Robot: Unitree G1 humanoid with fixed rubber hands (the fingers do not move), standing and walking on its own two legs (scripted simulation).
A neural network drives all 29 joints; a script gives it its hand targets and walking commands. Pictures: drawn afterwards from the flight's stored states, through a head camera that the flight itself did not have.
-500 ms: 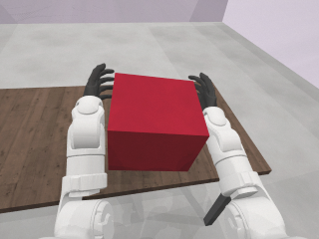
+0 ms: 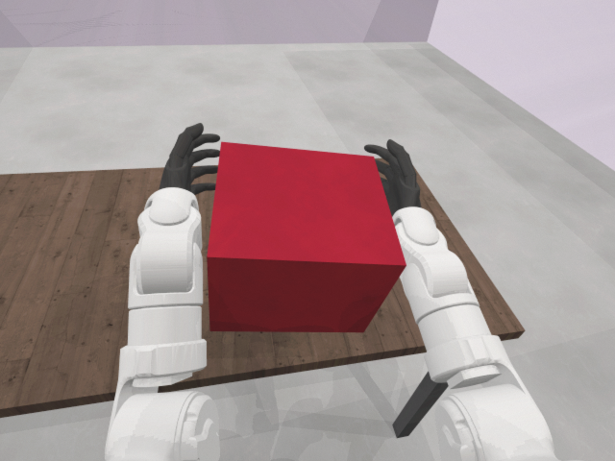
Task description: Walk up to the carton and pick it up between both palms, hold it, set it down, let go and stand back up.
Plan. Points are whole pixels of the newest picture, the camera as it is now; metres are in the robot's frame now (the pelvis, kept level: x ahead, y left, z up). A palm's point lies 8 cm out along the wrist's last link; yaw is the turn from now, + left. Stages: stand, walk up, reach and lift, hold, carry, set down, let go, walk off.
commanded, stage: hold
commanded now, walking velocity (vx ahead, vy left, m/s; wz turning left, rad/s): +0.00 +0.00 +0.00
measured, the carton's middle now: (295, 240) +0.31 +0.01 +0.16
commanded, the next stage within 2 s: none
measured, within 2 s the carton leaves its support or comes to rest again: neither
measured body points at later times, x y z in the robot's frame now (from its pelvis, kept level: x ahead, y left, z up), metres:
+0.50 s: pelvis +0.00 +0.00 +0.00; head -0.04 +0.03 +0.45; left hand +0.37 +0.14 +0.20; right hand +0.37 -0.13 +0.18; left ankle +0.02 +0.10 -0.75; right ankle +0.00 -0.11 -0.75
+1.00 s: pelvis +0.00 +0.00 +0.00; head -0.04 +0.03 +0.45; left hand +0.37 +0.14 +0.20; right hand +0.37 -0.13 +0.18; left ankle +0.02 +0.10 -0.75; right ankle +0.00 -0.11 -0.75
